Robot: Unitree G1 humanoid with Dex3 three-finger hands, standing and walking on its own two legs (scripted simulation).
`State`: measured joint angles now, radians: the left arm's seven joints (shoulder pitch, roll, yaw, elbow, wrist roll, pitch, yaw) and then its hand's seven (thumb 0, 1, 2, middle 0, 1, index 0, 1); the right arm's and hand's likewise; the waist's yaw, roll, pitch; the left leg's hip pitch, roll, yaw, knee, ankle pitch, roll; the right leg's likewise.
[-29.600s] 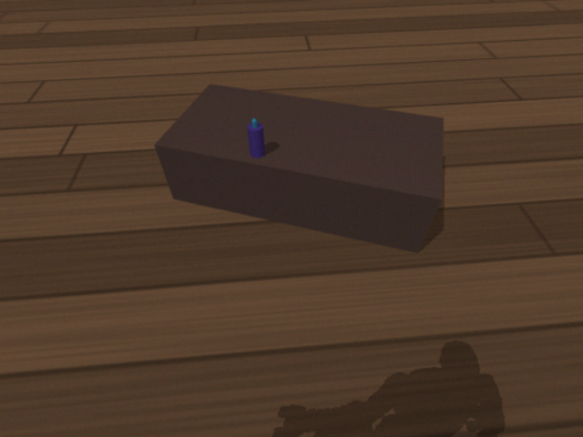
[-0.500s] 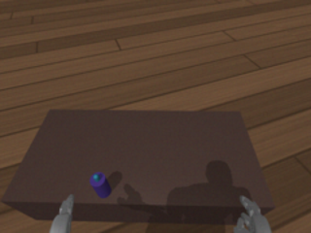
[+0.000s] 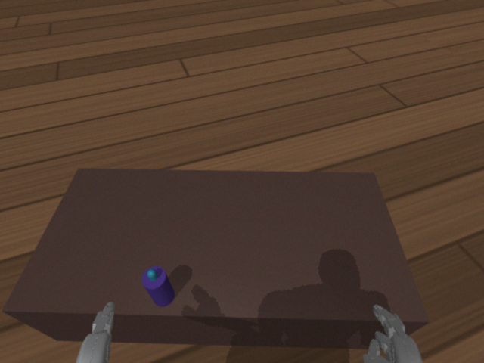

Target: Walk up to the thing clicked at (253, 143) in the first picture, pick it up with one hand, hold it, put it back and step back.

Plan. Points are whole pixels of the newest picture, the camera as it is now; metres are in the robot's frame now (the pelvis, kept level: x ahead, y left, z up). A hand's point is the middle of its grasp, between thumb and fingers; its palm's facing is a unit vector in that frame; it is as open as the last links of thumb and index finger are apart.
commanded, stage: home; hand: left
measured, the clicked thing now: (157, 284) +0.39 +0.24 -0.31
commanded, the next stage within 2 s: stand in 0.68 s
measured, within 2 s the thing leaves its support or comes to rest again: neither
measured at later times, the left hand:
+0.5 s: hand (135, 361) +0.17 +0.18 -0.05, palm faces +0.09 -0.96 -0.28, open 17.5 cm
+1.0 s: hand out of the picture +0.12 +0.24 -0.10, palm faces -0.01 -0.94 -0.35, open 15.1 cm
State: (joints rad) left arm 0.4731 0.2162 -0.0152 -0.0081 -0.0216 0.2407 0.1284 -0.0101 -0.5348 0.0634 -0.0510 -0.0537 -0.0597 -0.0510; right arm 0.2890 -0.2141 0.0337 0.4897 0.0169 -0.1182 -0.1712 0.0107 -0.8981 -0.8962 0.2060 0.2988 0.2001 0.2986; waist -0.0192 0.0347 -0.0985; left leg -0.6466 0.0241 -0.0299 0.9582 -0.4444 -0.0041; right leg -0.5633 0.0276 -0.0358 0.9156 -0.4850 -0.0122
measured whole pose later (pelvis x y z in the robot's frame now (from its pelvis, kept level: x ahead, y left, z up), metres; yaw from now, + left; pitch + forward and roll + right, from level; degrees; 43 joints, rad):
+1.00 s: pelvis +0.00 +0.00 +0.03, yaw +0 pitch +0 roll +0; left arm 0.24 0.33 0.01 0.74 0.04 0.01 0.02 -0.01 -0.24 0.36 -0.15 -0.21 -0.16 -0.21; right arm 0.20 -0.31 -0.02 0.86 -0.05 -0.02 -0.01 0.01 -0.90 -0.89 0.21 0.30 0.20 0.30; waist 0.01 -0.01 0.01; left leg -0.37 -0.01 0.00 0.73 -0.36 0.01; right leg -0.32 0.00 -0.01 0.74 -0.42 -0.01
